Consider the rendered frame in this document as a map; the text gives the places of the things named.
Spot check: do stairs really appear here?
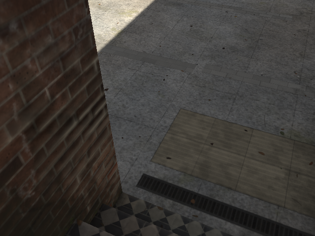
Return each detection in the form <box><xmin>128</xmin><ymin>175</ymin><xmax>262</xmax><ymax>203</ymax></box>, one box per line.
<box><xmin>65</xmin><ymin>192</ymin><xmax>233</xmax><ymax>236</ymax></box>

